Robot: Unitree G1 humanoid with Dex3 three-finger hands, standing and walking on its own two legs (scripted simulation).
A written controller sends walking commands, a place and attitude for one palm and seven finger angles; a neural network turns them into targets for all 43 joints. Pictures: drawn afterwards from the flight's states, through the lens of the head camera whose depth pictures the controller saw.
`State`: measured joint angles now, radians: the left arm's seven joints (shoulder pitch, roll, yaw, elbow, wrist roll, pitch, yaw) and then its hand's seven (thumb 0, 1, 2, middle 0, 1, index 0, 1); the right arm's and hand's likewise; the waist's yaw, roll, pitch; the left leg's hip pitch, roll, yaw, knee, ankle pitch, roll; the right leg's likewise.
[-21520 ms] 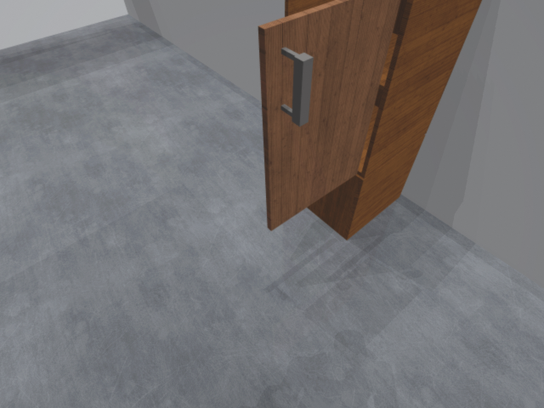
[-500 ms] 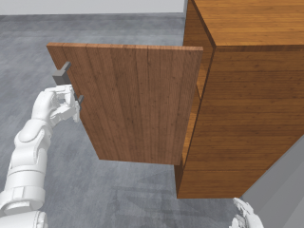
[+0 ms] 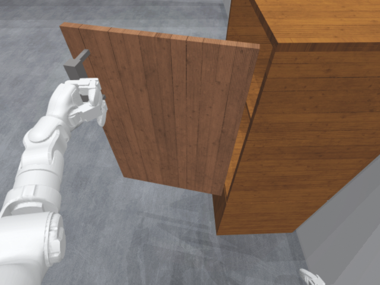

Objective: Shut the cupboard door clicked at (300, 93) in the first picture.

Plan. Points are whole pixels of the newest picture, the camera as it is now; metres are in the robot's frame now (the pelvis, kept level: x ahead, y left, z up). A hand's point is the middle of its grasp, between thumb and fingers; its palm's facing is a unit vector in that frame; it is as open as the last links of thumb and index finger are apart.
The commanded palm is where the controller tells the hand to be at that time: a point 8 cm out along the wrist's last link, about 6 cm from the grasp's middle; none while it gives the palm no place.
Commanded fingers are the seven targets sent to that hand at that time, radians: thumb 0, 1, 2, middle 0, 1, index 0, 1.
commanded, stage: push the door shut along its arc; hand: left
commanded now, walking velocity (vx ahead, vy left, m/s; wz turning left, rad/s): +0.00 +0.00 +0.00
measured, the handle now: (89, 84) +0.51 +0.23 +0.15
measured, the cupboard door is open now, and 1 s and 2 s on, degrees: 76 67 60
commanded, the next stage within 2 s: pull the fist back off the door in 1.02 s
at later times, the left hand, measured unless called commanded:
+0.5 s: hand (132, 88) +0.49 +0.13 +0.15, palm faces -0.34 -0.94 -0.02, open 3.1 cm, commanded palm +0.49 +0.19 +0.15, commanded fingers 0.00 0.90 0.90 -1.30 -1.50 -1.30 -1.50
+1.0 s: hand (140, 82) +0.51 +0.11 +0.16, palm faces -0.39 -0.92 -0.02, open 3.4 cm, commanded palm +0.54 +0.14 +0.15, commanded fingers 0.00 0.90 0.90 -1.30 -1.50 -1.30 -1.50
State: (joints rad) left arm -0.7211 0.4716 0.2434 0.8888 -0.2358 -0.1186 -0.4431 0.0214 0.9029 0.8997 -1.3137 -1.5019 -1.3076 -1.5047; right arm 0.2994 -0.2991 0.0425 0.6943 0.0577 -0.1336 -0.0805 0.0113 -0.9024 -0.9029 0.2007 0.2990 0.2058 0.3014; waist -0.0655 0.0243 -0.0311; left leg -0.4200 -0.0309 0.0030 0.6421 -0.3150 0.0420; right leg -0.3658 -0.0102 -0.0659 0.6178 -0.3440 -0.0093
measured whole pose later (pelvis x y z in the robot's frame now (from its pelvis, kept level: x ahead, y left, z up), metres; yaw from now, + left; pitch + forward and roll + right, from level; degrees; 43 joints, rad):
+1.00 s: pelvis +0.00 +0.00 -0.02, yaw -1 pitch +14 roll -1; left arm -1.15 0.54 0.18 1.24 -0.17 -0.13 -0.53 0.04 0.97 0.98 -1.30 -1.50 -1.30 -1.50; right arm 0.37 -0.32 0.01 0.75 0.01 -0.11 -0.07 0.01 -0.90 -0.90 0.20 0.30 0.21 0.30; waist -0.16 0.02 -0.06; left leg -0.66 -0.01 0.01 0.77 -0.36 0.04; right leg -0.60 0.00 -0.06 0.73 -0.38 -0.01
